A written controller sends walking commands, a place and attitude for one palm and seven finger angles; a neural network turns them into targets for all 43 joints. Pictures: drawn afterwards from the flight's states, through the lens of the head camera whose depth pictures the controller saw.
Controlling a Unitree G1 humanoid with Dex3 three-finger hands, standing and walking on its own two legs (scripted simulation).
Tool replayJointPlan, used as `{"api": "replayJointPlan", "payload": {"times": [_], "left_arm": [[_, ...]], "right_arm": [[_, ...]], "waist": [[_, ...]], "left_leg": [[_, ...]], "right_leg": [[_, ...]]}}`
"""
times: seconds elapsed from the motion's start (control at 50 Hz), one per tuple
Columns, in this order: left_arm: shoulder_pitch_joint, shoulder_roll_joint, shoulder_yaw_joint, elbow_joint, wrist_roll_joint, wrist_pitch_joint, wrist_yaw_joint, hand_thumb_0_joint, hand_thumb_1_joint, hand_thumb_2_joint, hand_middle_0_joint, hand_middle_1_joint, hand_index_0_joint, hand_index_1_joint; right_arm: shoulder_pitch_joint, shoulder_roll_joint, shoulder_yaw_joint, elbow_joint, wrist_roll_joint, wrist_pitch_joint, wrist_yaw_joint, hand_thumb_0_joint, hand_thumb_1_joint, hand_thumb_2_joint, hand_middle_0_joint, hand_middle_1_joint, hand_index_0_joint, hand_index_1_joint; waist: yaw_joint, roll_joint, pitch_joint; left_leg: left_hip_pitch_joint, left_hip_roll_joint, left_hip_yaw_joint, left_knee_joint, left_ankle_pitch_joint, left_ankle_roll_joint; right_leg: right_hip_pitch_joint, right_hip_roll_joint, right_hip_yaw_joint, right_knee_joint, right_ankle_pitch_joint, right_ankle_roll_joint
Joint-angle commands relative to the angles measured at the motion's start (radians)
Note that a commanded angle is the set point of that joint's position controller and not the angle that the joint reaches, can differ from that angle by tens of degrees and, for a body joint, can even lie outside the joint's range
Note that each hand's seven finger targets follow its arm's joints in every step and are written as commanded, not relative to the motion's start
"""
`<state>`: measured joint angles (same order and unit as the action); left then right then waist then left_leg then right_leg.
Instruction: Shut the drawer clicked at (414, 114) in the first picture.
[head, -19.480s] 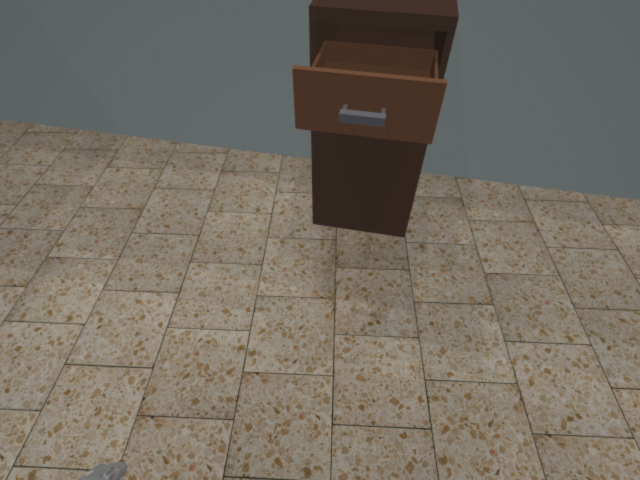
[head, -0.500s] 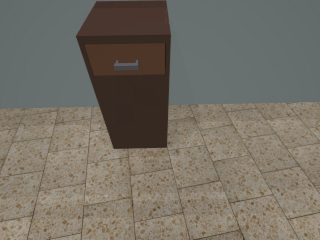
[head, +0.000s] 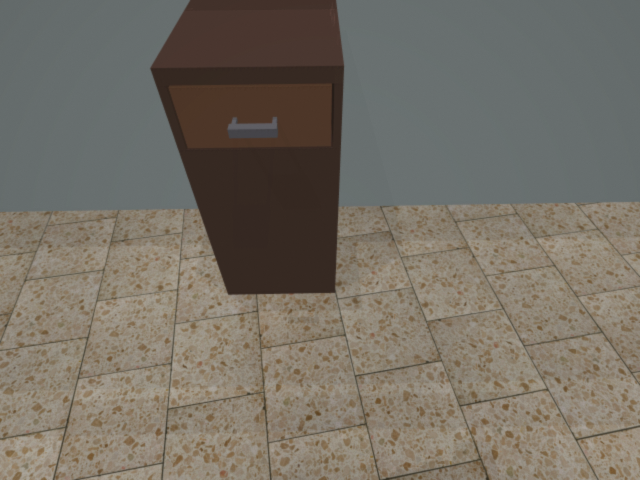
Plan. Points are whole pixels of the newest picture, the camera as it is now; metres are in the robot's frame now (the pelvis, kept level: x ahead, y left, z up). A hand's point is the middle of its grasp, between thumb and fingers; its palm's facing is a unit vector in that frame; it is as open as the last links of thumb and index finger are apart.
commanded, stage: look to check the result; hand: left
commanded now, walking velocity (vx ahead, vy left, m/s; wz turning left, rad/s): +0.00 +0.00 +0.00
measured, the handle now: (254, 125) +0.83 +0.20 -0.03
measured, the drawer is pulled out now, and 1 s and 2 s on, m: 0.00 0.00 0.00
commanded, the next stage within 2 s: stand and wait in 0.04 s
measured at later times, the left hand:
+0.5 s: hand out of the picture +0.07 +0.23 -0.16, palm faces -0.02 -0.95 -0.32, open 7.4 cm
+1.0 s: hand out of the picture +0.07 +0.22 -0.16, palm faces -0.02 -0.95 -0.31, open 7.4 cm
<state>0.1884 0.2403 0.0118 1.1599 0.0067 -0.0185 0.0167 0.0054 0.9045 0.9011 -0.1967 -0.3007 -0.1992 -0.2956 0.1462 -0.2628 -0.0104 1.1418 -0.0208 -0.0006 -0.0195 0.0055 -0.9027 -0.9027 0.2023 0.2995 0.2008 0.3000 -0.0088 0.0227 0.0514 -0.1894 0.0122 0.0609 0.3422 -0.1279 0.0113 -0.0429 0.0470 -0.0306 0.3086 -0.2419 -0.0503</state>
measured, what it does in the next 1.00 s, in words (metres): stands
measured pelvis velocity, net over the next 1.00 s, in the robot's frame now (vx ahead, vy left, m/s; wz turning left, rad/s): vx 0.01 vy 0.00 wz -0.02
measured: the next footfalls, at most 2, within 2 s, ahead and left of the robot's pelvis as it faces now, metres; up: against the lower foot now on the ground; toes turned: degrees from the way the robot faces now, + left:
none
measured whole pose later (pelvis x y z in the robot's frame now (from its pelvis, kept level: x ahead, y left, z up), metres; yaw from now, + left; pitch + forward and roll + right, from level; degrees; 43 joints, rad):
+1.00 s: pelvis +0.01 +0.00 +0.00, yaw -1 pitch -1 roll +0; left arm 0.16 0.27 0.01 1.15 0.01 -0.02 0.01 0.01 0.90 0.90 -0.20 -0.30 -0.20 -0.30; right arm 0.14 -0.29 -0.01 1.15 -0.02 0.00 -0.02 0.01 -0.90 -0.90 0.20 0.30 0.20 0.30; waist -0.01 0.02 0.04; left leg -0.15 0.02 0.07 0.31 -0.14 0.00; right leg -0.01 0.05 -0.01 0.27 -0.24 -0.05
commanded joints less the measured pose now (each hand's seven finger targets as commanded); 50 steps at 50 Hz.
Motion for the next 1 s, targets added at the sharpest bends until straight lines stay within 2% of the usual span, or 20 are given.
{"api": "replayJointPlan", "payload": {"times": [0.0, 0.16, 0.22, 0.24, 0.34, 0.5, 0.56, 0.64, 0.8, 0.92, 0.98], "left_arm": [[0.001, 0.190, 0.031, -0.046, 0.004, -0.017, 0.015, 0.000, 0.900, 0.900, -0.200, -0.300, -0.200, -0.300], [-0.027, 0.211, 0.035, -0.060, 0.003, -0.019, 0.015, 0.000, 0.900, 0.900, -0.200, -0.300, -0.200, -0.300], [-0.037, 0.217, 0.035, -0.062, 0.004, -0.018, 0.014, 0.000, 0.900, 0.900, -0.200, -0.300, -0.200, -0.300], [-0.037, 0.217, 0.035, -0.063, 0.003, -0.018, 0.013, 0.000, 0.900, 0.900, -0.200, -0.300, -0.200, -0.300], [-0.044, 0.228, 0.036, -0.066, 0.002, -0.019, 0.014, 0.000, 0.900, 0.900, -0.200, -0.300, -0.200, -0.300], [-0.043, 0.231, 0.034, -0.062, 0.002, -0.017, 0.012, 0.000, 0.900, 0.900, -0.200, -0.300, -0.200, -0.300], [-0.041, 0.232, 0.033, -0.061, 0.001, -0.018, 0.013, 0.000, 0.900, 0.900, -0.200, -0.300, -0.200, -0.300], [-0.036, 0.231, 0.033, -0.059, 0.001, -0.018, 0.014, 0.000, 0.900, 0.900, -0.200, -0.300, -0.200, -0.300], [-0.033, 0.230, 0.032, -0.058, 0.002, -0.017, 0.014, 0.000, 0.900, 0.900, -0.200, -0.300, -0.200, -0.300], [-0.034, 0.226, 0.032, -0.056, 0.002, -0.018, 0.015, 0.000, 0.900, 0.900, -0.200, -0.300, -0.200, -0.300], [-0.035, 0.228, 0.032, -0.057, 0.002, -0.019, 0.014, 0.000, 0.900, 0.900, -0.200, -0.300, -0.200, -0.300]], "right_arm": [[0.004, -0.161, -0.030, -0.048, 0.006, -0.011, -0.012, 0.000, -0.900, -0.900, 0.200, 0.300, 0.200, 0.300], [-0.014, -0.180, -0.030, -0.052, 0.005, -0.015, -0.011, 0.000, -0.900, -0.900, 0.200, 0.300, 0.200, 0.300], [-0.021, -0.186, -0.030, -0.054, 0.005, -0.014, -0.010, 0.000, -0.900, -0.900, 0.200, 0.300, 0.200, 0.300], [-0.021, -0.185, -0.029, -0.054, 0.005, -0.014, -0.010, 0.000, -0.900, -0.900, 0.200, 0.300, 0.200, 0.300], [-0.020, -0.194, -0.029, -0.055, 0.006, -0.016, -0.011, 0.000, -0.900, -0.900, 0.200, 0.300, 0.200, 0.300], [-0.019, -0.197, -0.028, -0.051, 0.008, -0.015, -0.010, 0.000, -0.900, -0.900, 0.200, 0.300, 0.200, 0.300], [-0.016, -0.201, -0.027, -0.048, 0.006, -0.017, -0.011, 0.000, -0.900, -0.900, 0.200, 0.300, 0.200, 0.300], [-0.013, -0.196, -0.027, -0.046, 0.007, -0.017, -0.012, 0.000, -0.900, -0.900, 0.200, 0.300, 0.200, 0.300], [-0.012, -0.196, -0.027, -0.045, 0.008, -0.015, -0.011, 0.000, -0.900, -0.900, 0.200, 0.300, 0.200, 0.300], [-0.015, -0.193, -0.029, -0.042, 0.007, -0.014, -0.011, 0.000, -0.900, -0.900, 0.200, 0.300, 0.200, 0.300], [-0.016, -0.197, -0.028, -0.043, 0.007, -0.017, -0.012, 0.000, -0.900, -0.900, 0.200, 0.300, 0.200, 0.300]], "waist": [[-0.003, -0.028, -0.046], [-0.004, -0.015, -0.061], [-0.003, -0.030, -0.051], [-0.001, -0.019, -0.048], [-0.002, -0.034, -0.063], [0.000, -0.027, -0.049], [-0.001, -0.020, -0.072], [-0.001, -0.026, -0.072], [-0.001, -0.020, -0.058], [-0.003, -0.031, -0.046], [-0.003, -0.028, -0.060]], "left_leg": [[0.129, 0.120, -0.125, -0.028, 0.131, 0.020], [0.137, 0.122, -0.124, -0.026, 0.170, 0.019], [0.135, 0.124, -0.127, -0.032, 0.166, 0.019], [0.135, 0.124, -0.124, -0.036, 0.161, 0.018], [0.146, 0.126, -0.123, -0.031, 0.188, 0.019], [0.149, 0.129, -0.121, -0.044, 0.168, 0.018], [0.162, 0.129, -0.119, -0.039, 0.187, 0.018], [0.166, 0.129, -0.115, -0.036, 0.200, 0.018], [0.162, 0.130, -0.117, -0.045, 0.170, 0.017], [0.158, 0.129, -0.114, -0.042, 0.167, 0.016], [0.164, 0.130, -0.115, -0.041, 0.185, 0.017]], "right_leg": [[-0.109, -0.167, 0.124, -0.078, 0.189, 0.005], [-0.081, -0.173, 0.123, -0.076, 0.252, 0.008], [-0.087, -0.172, 0.119, -0.080, 0.239, 0.008], [-0.087, -0.174, 0.120, -0.082, 0.232, 0.009], [-0.072, -0.173, 0.122, -0.079, 0.274, 0.011], [-0.084, -0.171, 0.124, -0.089, 0.225, 0.007], [-0.069, -0.173, 0.126, -0.084, 0.255, 0.005], [-0.067, -0.174, 0.123, -0.081, 0.279, 0.007], [-0.078, -0.170, 0.128, -0.092, 0.230, 0.006], [-0.084, -0.172, 0.132, -0.093, 0.257, 0.010], [-0.075, -0.172, 0.130, -0.087, 0.270, 0.007]]}}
